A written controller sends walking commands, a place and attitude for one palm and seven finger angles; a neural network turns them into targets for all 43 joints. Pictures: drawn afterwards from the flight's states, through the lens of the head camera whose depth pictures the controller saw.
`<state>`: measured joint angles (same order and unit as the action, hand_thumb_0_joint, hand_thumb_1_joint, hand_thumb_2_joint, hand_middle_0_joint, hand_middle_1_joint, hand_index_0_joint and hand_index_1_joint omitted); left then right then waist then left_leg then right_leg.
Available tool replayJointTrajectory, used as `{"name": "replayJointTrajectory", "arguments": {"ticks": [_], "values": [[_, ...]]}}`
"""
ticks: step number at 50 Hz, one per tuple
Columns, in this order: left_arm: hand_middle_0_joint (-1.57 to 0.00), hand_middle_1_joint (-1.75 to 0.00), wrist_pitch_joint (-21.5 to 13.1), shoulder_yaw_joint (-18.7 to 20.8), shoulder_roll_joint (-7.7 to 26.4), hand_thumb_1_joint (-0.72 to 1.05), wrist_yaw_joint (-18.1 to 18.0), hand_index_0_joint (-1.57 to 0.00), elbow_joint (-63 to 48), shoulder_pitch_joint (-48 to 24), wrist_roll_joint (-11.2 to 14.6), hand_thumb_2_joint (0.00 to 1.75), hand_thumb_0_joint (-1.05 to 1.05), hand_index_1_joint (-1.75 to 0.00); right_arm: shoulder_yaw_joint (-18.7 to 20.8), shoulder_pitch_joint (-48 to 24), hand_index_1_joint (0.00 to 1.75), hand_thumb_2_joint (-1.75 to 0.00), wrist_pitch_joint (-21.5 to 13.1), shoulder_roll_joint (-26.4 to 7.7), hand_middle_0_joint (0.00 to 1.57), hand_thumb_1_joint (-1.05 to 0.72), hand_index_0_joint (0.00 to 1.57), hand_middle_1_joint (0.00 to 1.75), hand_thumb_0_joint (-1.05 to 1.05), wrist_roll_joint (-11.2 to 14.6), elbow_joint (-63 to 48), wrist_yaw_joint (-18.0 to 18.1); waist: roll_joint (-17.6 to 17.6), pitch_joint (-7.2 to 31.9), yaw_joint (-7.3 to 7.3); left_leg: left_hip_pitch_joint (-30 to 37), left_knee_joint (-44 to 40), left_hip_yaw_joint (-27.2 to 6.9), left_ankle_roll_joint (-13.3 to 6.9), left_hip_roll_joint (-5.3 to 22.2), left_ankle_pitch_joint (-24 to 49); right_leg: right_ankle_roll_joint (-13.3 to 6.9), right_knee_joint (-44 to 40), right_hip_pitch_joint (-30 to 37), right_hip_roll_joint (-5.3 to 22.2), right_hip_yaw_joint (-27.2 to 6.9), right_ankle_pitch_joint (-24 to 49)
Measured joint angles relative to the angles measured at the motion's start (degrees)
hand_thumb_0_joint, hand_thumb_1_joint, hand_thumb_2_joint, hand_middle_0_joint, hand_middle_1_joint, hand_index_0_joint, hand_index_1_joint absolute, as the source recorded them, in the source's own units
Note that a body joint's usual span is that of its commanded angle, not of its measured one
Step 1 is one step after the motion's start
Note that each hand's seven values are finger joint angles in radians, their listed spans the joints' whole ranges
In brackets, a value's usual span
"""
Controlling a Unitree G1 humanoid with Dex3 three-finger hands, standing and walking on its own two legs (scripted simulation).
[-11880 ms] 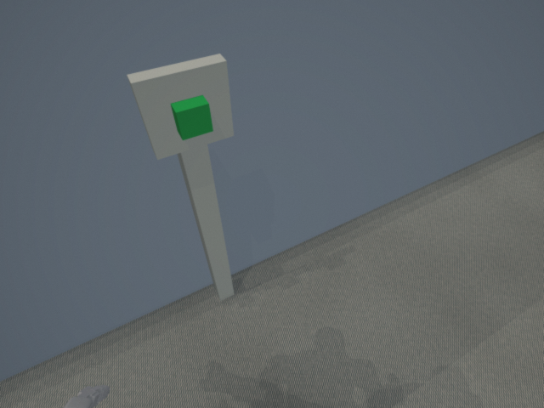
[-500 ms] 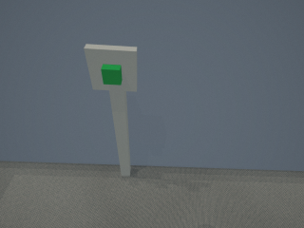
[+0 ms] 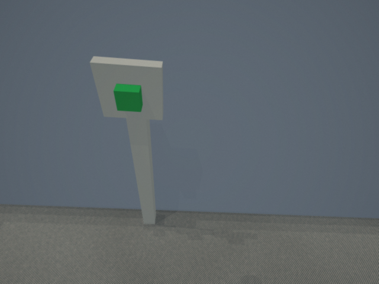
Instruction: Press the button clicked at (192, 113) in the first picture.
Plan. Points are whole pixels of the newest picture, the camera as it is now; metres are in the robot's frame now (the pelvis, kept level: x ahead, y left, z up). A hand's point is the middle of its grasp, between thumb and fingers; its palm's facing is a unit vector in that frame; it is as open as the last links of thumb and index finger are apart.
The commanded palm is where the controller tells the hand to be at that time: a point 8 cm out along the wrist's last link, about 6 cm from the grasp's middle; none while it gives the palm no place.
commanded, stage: come to a stop and stand still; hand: left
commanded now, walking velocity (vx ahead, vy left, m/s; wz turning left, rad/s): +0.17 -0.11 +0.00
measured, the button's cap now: (129, 97) +0.51 +0.20 +0.12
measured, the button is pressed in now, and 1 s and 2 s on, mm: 0 0 0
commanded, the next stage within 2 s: look again from close up in 0.96 s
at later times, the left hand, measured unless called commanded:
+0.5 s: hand out of the picture +0.07 +0.17 -0.16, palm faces +0.03 -0.98 -0.22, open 7.3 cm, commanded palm none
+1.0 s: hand out of the picture +0.07 +0.26 -0.14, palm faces +0.01 -0.93 -0.36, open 7.4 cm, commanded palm none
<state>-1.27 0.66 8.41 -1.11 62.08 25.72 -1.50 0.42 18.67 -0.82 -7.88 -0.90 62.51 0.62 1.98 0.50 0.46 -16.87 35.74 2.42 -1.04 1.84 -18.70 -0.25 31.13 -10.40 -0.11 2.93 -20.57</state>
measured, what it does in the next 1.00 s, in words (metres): stands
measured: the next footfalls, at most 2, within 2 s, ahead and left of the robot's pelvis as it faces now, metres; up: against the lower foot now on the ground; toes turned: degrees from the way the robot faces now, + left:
none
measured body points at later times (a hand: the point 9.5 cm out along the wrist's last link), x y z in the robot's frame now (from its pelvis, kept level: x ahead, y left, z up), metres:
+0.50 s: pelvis +0.02 -0.02 +0.01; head +0.03 -0.01 +0.46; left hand +0.07 +0.22 -0.15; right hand +0.02 -0.24 -0.15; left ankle +0.00 +0.11 -0.73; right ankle +0.03 -0.12 -0.73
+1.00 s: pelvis -0.01 +0.01 +0.01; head -0.02 +0.01 +0.46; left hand +0.06 +0.31 -0.11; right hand +0.08 -0.28 -0.11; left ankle +0.00 +0.11 -0.73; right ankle +0.02 -0.12 -0.73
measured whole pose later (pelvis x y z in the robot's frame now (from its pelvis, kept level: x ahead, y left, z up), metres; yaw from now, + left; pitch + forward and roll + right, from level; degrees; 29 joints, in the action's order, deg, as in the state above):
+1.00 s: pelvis -0.01 +0.01 +0.01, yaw +0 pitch -2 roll +0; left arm 0.1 1.1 19.9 -0.1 57.4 10.4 -1.2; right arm 1.1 10.4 -0.5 -19.2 -1.3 56.4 -0.3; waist -0.4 -0.1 0.4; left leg -11.8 26.2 3.3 -2.0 -0.6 -12.7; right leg 0.3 25.6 -13.4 3.4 6.0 -10.3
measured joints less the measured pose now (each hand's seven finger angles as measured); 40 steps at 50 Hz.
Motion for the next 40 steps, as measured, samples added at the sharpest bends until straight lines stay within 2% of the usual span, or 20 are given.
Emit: {"name": "replayJointTrajectory", "arguments": {"ticks": [3, 7, 8, 10, 11, 14, 19, 26, 29, 33, 40], "values": [[-0.20, -0.30, 0.19, 0.20, -0.04, 0.91, 0.04, -0.20, 0.76, 0.12, -0.04, 0.90, 0.01, -0.30, -0.09, -0.23, 0.30, -0.89, -0.92, 0.84, 0.20, -0.91, 0.20, 0.30, 0.00, 0.08, 0.35, 0.16, 1.51, -0.14, -0.01, 1.19, -0.03, 0.91, -0.10, -0.49, -1.27, -0.19, 2.12, -0.16, 0.68, -0.54, -1.63], [-0.20, -0.30, 1.21, 0.27, -0.25, 0.91, -0.08, -0.20, 1.01, -2.28, -0.07, 0.90, 0.01, -0.30, -0.14, -0.72, 0.30, -0.89, -1.78, 1.51, 0.20, -0.91, 0.20, 0.30, 0.00, -0.34, 0.09, 1.44, 1.26, -1.39, -0.63, 3.38, -1.81, 2.27, -0.31, 0.13, -1.45, -1.34, 11.87, -5.15, 0.78, 1.00, -7.52], [-0.20, -0.30, 1.25, 0.43, -0.25, 0.91, -0.10, -0.20, 0.66, -3.41, 0.03, 0.90, 0.01, -0.30, -0.26, -0.75, 0.30, -0.89, -1.71, 1.63, 0.20, -0.91, 0.20, 0.30, 0.00, -0.35, 0.08, 1.67, 0.95, -2.02, -0.89, 3.99, -2.53, 2.17, -0.09, 0.30, -1.13, -1.35, 10.52, -5.51, 0.79, 1.52, -6.87], [-0.20, -0.30, 0.58, 0.66, -0.06, 0.91, -0.19, -0.20, -0.67, -5.35, 0.25, 0.90, 0.01, -0.30, -0.46, -0.55, 0.30, -0.89, -1.33, 1.85, 0.20, -0.91, 0.20, 0.30, 0.00, -0.05, 0.27, 1.90, 0.73, -3.06, -1.01, 4.67, -2.87, 1.99, 0.53, 0.17, -1.02, -0.92, 2.55, -4.52, 1.32, 1.97, 3.22], [-0.20, -0.30, 0.01, 0.69, 0.07, 0.91, -0.34, -0.20, -1.10, -6.22, 0.36, 0.90, 0.01, -0.30, -0.49, -0.50, 0.30, -0.89, -1.06, 1.96, 0.20, -0.91, 0.20, 0.30, 0.00, 0.21, 0.60, 1.93, 0.74, -3.36, -0.97, 4.80, -2.54, 1.94, 0.89, -0.01, -1.33, -0.77, 1.24, -4.03, 1.56, 1.96, 5.58], [-0.20, -0.30, -0.22, 0.53, 0.37, 0.92, -1.20, -0.20, -1.24, -8.54, 0.33, 0.90, 0.02, -0.30, -0.34, -0.68, 0.30, -0.89, 0.07, 1.91, 0.20, -0.91, 0.20, 0.30, 0.00, 0.63, 1.82, 1.69, -0.60, -3.08, -1.28, 5.84, -3.89, 0.98, 1.92, 0.34, -0.94, -1.10, 0.57, -2.83, 1.17, 2.94, 3.67], [-0.20, -0.30, -0.07, 0.63, 1.52, 0.93, -1.57, -0.20, -2.70, -10.77, 0.69, 0.90, 0.02, -0.30, -0.01, -1.88, 0.30, -0.89, 0.84, 1.91, 0.20, -0.91, 0.20, 0.30, 0.00, 0.64, 1.77, 1.65, -0.95, -2.73, -1.20, 6.58, -6.44, 0.62, 1.85, 0.15, 0.50, -1.41, -1.43, -2.14, 1.19, 3.38, 4.19], [-0.20, -0.30, 0.93, 0.90, 1.36, 0.92, -1.56, -0.20, -4.54, -12.73, 0.55, 0.90, 0.01, -0.30, 0.55, -3.67, 0.30, -0.89, 1.05, 0.12, 0.20, -0.93, 0.20, 0.30, 0.01, 0.39, 0.52, 1.36, -0.82, -3.22, -0.43, 6.41, -7.57, 1.12, 1.34, -0.53, 2.31, -1.10, -1.66, -2.83, 1.83, 2.89, 5.58], [-0.20, -0.30, 1.22, 0.00, 2.44, 0.92, -0.69, -0.20, -6.34, -12.38, 0.30, 0.90, 0.01, -0.30, 0.61, -4.05, 0.30, -0.89, 1.27, -1.44, 0.21, -0.92, 0.20, 0.30, 0.01, -0.04, -3.15, 0.62, -1.01, -3.66, -1.04, 4.94, -6.23, 1.00, 1.03, -0.62, 2.55, -1.09, -0.93, -3.94, 2.01, 3.02, 6.06], [-0.20, -0.30, 1.98, 0.39, 3.81, 0.91, -0.45, -0.20, -7.63, -11.67, 0.12, 0.90, 0.01, -0.30, 1.59, -3.97, 0.30, -0.89, 1.29, -3.87, 0.21, -0.92, 0.20, 0.30, 0.01, -0.51, -6.69, 0.58, -1.57, -2.06, -1.66, 2.64, -3.24, 0.51, 0.55, -0.62, 1.66, -0.89, 0.31, -5.23, 2.17, 3.45, 5.95], [-0.20, -0.30, 1.89, 0.84, 7.30, 0.91, 0.40, -0.20, -7.23, -13.43, 0.23, 0.90, 0.01, -0.30, 1.61, -4.56, 0.30, -0.89, 0.50, -7.67, 0.20, -0.91, 0.20, 0.30, 0.00, -0.61, -7.66, 0.01, -1.74, -0.75, -0.81, 2.79, -4.26, 0.58, -0.44, -1.29, 2.80, 0.02, -1.55, -4.63, 2.70, 3.38, 7.77]]}}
